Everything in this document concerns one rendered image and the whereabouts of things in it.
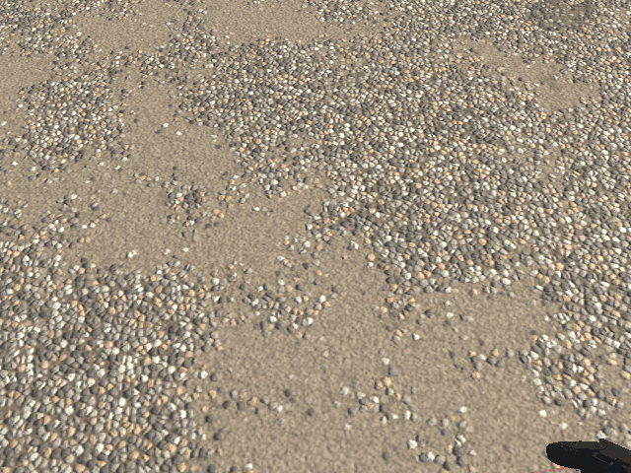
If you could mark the right robot hand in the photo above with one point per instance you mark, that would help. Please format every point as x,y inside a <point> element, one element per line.
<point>590,456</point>

